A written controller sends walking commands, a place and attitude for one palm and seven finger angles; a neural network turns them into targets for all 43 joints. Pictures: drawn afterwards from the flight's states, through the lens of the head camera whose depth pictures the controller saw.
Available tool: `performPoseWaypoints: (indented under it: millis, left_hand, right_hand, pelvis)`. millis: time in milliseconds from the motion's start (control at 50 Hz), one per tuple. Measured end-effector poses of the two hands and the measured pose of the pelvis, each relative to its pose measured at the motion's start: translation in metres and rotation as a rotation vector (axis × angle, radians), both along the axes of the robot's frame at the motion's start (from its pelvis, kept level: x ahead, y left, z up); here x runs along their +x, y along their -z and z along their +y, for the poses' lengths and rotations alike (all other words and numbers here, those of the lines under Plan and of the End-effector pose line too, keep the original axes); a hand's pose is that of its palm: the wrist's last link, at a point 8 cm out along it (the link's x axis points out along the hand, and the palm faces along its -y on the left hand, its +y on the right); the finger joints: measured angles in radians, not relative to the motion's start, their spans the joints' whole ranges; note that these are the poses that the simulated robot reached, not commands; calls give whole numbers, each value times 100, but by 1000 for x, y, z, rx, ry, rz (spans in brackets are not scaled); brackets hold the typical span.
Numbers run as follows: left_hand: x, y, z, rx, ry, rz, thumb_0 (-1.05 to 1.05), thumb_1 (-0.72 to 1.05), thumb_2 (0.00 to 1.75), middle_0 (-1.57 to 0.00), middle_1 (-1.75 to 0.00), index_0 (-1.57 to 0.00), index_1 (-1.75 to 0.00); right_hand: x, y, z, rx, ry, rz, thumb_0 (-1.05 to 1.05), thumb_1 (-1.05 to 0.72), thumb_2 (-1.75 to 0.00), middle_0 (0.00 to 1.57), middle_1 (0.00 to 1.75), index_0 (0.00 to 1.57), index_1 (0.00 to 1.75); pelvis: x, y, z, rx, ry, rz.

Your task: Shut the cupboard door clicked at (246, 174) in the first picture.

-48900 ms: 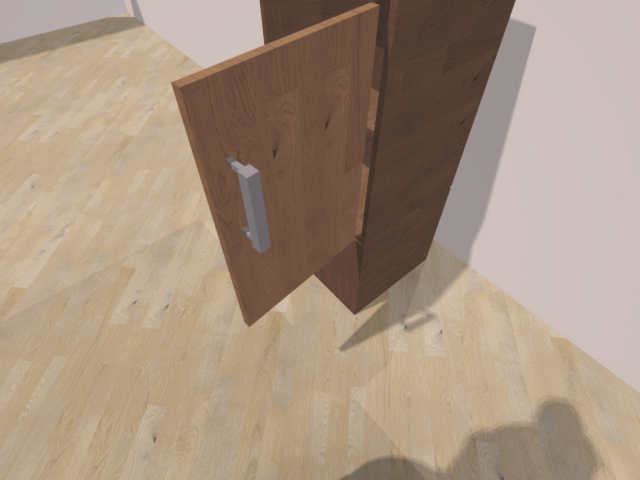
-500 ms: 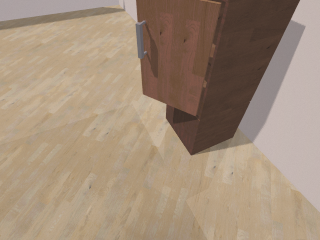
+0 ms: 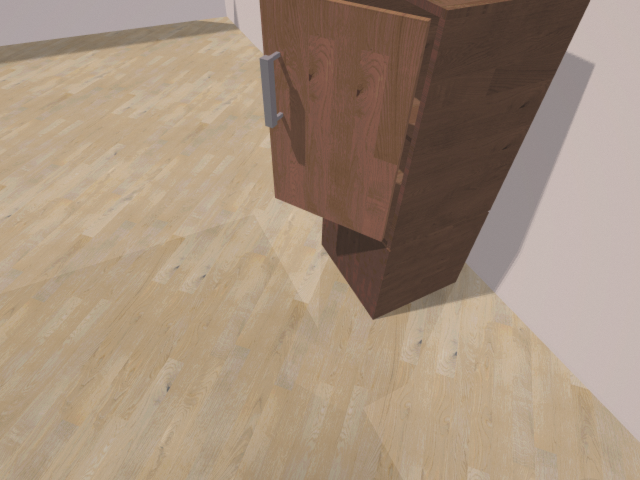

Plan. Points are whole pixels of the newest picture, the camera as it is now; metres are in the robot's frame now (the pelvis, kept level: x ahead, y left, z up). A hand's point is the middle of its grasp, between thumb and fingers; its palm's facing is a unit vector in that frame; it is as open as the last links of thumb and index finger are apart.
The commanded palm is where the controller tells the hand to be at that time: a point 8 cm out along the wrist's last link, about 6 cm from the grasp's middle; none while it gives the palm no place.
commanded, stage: look to check the result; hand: left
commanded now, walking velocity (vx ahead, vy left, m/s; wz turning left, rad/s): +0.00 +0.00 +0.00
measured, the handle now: (273, 90) +0.95 +0.16 +0.03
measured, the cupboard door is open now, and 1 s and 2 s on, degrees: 33 33 33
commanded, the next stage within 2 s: walk to a spot facing it in 0.52 s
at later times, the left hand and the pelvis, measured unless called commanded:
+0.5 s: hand out of the picture +0.05 +0.22 -0.16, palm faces +0.00 -0.95 -0.31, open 7.4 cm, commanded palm none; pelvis +0.02 -0.01 +0.00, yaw +0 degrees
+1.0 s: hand out of the picture +0.03 +0.20 -0.20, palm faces +0.17 -0.96 -0.24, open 7.4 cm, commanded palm none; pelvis +0.02 +0.00 -0.02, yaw +10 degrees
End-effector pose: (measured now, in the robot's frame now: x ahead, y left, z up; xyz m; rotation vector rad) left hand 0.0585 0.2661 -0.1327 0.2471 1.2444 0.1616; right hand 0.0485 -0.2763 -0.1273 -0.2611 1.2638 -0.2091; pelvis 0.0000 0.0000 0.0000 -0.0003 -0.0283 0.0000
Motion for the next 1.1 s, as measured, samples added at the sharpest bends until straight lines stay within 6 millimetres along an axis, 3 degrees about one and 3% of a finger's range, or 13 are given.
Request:
performPoseWaypoints:
  millis: [320, 580, 780, 940, 1040, 1100]
  left_hand:
    - [-20, -4, 10, 44, -35, 90, 0, 90, 89, -20, -30, -20, -30]
    - [-4, -4, -2, 36, -30, 58, 0, 90, 89, -20, -30, -20, -30]
    - [3, 0, -15, 27, -49, 34, 0, 90, 89, -20, -30, -20, -30]
    - [-28, 20, -23, -16, -158, 29, 0, 90, 89, -20, -30, -20, -30]
    - [-56, 42, -12, -49, -235, 65, 0, 90, 89, -20, -30, -20, -30]
    - [-68, 43, -4, -39, -269, 91, 0, 90, 89, -20, -30, -20, -30]
  right_hand:
    - [10, 5, -3, 13, -9, 33, 0, -91, -90, 20, 30, 20, 30]
    - [22, 6, -6, 21, -11, 13, 0, -91, -90, 20, 30, 20, 30]
    - [18, 11, -6, 28, -13, 35, 0, -91, -90, 20, 30, 20, 30]
    - [11, 26, 19, 59, -59, 120, 0, -91, -90, 20, 30, 20, 29]
    - [22, 36, 43, 69, -127, 110, 0, -91, -90, 20, 30, 20, 29]
    - [26, 39, 55, 76, -161, 106, 0, -91, -90, 20, 30, 20, 30]
  pelvis:
    - [11, -1, -5, 4, 0, 4]
    - [19, 0, -11, 8, 1, 3]
    - [20, 3, -17, 10, -26, 7]
    - [15, 15, -10, 0, -128, -20]
    - [15, 31, 6, -1, -201, -13]
    - [9, 33, 10, 15, -223, 0]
